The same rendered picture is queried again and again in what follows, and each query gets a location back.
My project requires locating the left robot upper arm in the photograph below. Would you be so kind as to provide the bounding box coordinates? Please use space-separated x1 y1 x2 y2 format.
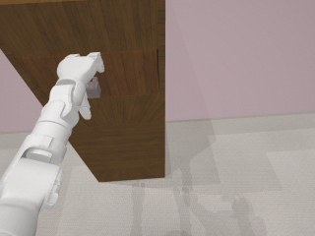
0 157 64 236

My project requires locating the drawer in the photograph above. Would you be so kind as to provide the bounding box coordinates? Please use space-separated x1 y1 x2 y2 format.
18 49 158 101

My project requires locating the left robot hand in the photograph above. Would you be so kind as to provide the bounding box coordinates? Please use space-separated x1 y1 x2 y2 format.
56 52 104 120

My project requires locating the left robot forearm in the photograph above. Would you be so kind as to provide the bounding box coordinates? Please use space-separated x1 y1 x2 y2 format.
0 76 86 197

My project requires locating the cabinet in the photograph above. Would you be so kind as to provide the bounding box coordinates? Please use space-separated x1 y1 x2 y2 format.
0 0 165 183

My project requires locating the handle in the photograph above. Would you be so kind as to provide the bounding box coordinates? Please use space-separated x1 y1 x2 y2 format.
86 77 101 98

